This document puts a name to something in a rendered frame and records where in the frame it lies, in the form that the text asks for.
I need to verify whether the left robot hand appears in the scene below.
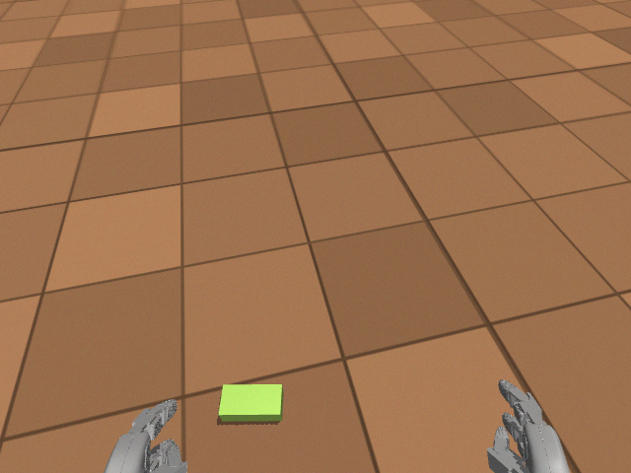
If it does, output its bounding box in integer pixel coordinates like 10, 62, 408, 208
104, 399, 187, 473

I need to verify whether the carton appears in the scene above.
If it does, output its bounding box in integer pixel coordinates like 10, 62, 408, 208
218, 384, 284, 422

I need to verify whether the right robot hand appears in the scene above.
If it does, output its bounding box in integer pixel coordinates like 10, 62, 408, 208
487, 379, 570, 473

